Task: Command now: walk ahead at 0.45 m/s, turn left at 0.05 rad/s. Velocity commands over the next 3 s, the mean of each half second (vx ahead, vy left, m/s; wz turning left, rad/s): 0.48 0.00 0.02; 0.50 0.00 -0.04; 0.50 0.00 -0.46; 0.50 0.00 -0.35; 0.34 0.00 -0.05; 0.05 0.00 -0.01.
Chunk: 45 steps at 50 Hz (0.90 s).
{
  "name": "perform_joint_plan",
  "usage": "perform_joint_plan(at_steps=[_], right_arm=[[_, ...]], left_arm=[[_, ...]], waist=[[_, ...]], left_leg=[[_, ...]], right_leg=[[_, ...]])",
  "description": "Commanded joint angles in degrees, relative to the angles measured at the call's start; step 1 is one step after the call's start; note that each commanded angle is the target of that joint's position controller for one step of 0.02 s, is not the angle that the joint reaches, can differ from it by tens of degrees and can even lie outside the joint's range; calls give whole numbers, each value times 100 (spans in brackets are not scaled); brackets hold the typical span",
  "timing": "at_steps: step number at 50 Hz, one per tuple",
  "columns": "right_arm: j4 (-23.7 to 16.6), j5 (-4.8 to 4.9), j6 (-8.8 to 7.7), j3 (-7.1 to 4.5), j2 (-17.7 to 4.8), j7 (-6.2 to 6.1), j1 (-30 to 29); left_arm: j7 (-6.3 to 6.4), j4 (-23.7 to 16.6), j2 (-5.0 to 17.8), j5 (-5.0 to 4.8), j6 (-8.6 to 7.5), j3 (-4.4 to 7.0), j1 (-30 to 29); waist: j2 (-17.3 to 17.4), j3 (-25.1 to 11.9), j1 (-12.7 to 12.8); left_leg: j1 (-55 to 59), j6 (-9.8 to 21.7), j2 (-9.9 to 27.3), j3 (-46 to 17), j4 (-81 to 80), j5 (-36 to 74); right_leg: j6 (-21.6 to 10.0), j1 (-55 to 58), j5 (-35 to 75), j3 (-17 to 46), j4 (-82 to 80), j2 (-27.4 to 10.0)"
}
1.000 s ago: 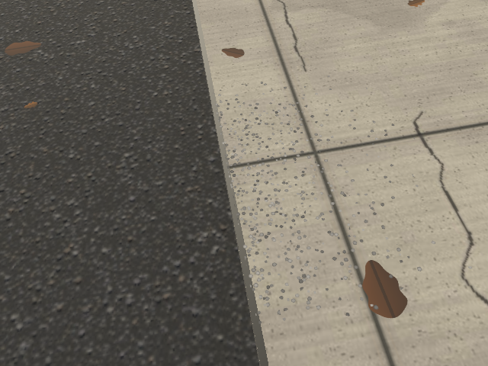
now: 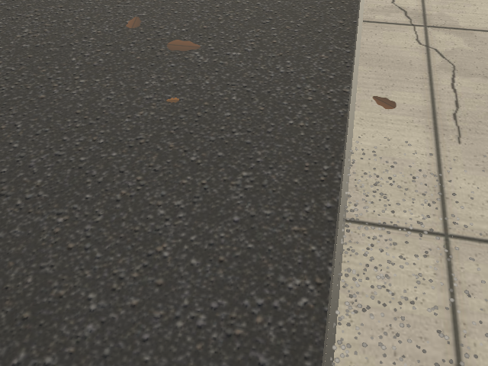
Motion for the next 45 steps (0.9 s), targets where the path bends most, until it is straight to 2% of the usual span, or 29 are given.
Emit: perform_joint_plan(at_steps=[1,2,3,4,5,7,9,11,14,22,25,27,28,29,30,31,32,33,34,35,36,37,38,40,41,42,43,44,45], right_arm=[[-889,146,-424,-230,-538,71,-882],[-1064,97,-380,-191,-458,37,-1288],[-1139,37,-307,-264,-572,9,-1339],[-1102,45,-199,-301,-568,38,-1072],[-1035,61,-124,-315,-526,63,-812],[-1020,26,-85,-325,-520,58,-868],[-1210,-78,-119,-318,-538,81,-1357],[-1402,-144,-155,-325,-538,140,-1822],[-1585,-133,-191,-301,-503,243,-2318],[-2053,-63,-382,-157,-435,668,-3462],[-2008,24,-424,-148,-499,789,-3431],[-1877,-4,-447,-180,-586,774,-3188],[-1752,-32,-451,-251,-746,706,-2895],[-1511,-55,-454,-359,-952,617,-2135],[-1162,-107,-464,-455,-1151,515,-1049],[-908,-296,-443,-467,-1395,420,-212],[-915,-405,-487,-408,-1712,457,165],[-874,-304,-398,-498,-1692,469,590],[-719,-281,-323,-503,-1630,402,336],[-742,-190,-300,-387,-1228,304,-372],[-830,-212,-328,-274,-1039,276,-864],[-768,-229,-377,-216,-933,304,-1098],[-610,-222,-414,-85,-551,287,-1269],[-507,-134,-429,-25,-510,264,-1657],[-478,-149,-421,-68,-669,214,-1612],[-415,-177,-413,-133,-847,141,-1451],[-455,-192,-431,-128,-832,88,-1390],[-460,-182,-456,-141,-888,38,-1332],[-404,-124,-483,-185,-1026,25,-1061]], left_arm=[[14,163,1252,-66,-187,361,1437],[-23,265,1002,-42,-166,313,1103],[-30,385,731,54,-161,242,838],[-15,500,419,132,-152,180,674],[26,574,315,99,-156,169,639],[108,745,368,11,-202,200,892],[219,859,543,-73,-214,273,1173],[317,943,641,-139,-186,316,1503],[383,967,747,-152,-138,355,1870],[459,787,912,-158,74,442,2202],[436,673,1060,-166,176,498,2073],[378,663,1170,-155,207,529,2002],[325,693,1262,-141,204,557,2004],[279,723,1362,-129,173,578,1948],[215,778,1352,-190,80,571,1730],[136,906,838,-119,-65,504,2021],[-6,910,671,-247,-274,299,3008],[-44,654,1129,-439,-372,326,2528],[21,323,1104,-519,-343,304,1694],[183,178,988,-354,-257,255,1018],[242,136,970,-189,-174,246,838],[240,98,883,-77,-77,247,940],[198,-34,602,-60,-13,231,785],[144,-318,386,-144,64,158,552],[136,-407,423,-115,47,149,313],[125,-461,407,-2,17,148,169],[93,-433,649,30,-32,219,31],[65,-380,643,73,-52,220,-147],[38,-386,505,22,-66,183,-470]], waist=[[-1415,206,466],[-870,751,312],[-480,951,21],[-670,791,-244],[-872,684,-389],[-664,669,-369],[-388,621,-287],[-345,460,-173],[-378,393,40],[-500,912,575],[-480,1047,631],[-423,1002,569],[-433,811,421],[-468,450,49],[-357,27,-616],[625,-783,-888],[1889,-2245,-681],[1538,-3228,-1140],[802,-2659,-925],[1,-1804,-701],[-187,-1205,-492],[-180,-917,-210],[14,-471,60],[274,249,436],[272,428,415],[327,362,373],[120,401,320],[36,373,193],[129,281,-43]], left_leg=[[-3807,183,-468,-701,3629,149],[-3819,308,-165,-257,3721,475],[-3382,362,114,-24,3458,979],[-2803,365,218,-17,3182,1379],[-2579,355,214,-2,2938,1634],[-2626,328,144,-12,2446,2018],[-2800,241,158,37,1567,2382],[-2932,90,179,264,773,2742],[-3161,-21,262,428,127,3069],[-3421,221,433,658,-1233,3691],[-2938,249,445,732,-1651,3667],[-2322,298,384,866,-1970,3466],[-1821,396,293,986,-2041,3229],[-861,515,140,1175,-2135,3104],[755,695,180,1321,-2579,4035],[3309,1235,1180,436,-1550,6357],[5334,2169,2363,-1135,-119,8255],[5605,2637,2561,-2150,-1155,5450],[4817,2454,2459,-2392,-2161,2896],[3637,2173,2253,-2163,-2607,2021],[2434,2251,2348,-2067,-2786,2366],[1430,2221,2330,-1951,-2856,2607],[511,1954,2125,-1622,-2871,2670],[-677,1398,1593,-554,-3167,2033],[-856,1324,1279,-180,-3408,1816],[-866,1325,1138,4,-3454,2080],[-959,1244,804,439,-3437,2065],[-1376,1134,550,924,-3468,2123],[-1288,1137,583,967,-3662,2047]], right_leg=[[-1384,3203,-2131,6417,-5811,-1870],[-1168,2369,-1722,5366,-5472,-1815],[-858,1612,-1012,4245,-5177,-1530],[-617,1184,-509,3235,-5037,-1161],[-523,1235,0,2583,-5108,-926],[-559,1689,1198,1889,-5251,-759],[-583,2328,2191,1461,-5316,-674],[-607,3048,2931,1220,-5330,-649],[-644,3778,3428,1118,-5260,-727],[-558,4164,2993,1203,-4412,-931],[-456,4100,3046,1173,-4033,-866],[-327,4164,3755,1120,-3558,-801],[-298,4233,4555,1124,-2989,-765],[-260,4068,5356,1118,-2091,-676],[-69,3295,5350,916,-618,-363],[394,1071,1123,688,2216,462],[492,-490,-997,1847,3979,821],[584,-935,-782,2150,3957,742],[632,-1318,-177,1632,3552,402],[655,-1456,347,1126,3387,62],[626,-1278,659,1026,3706,-34],[581,-964,771,1086,3780,-192],[496,-976,938,1313,3883,-274],[354,-1002,1235,1521,2460,-573],[392,-982,1698,1339,1553,-604],[453,-841,2222,1155,1047,-596],[491,-494,3174,971,-124,-533],[492,403,4143,759,-1359,-409],[518,972,4547,575,-2198,-222]])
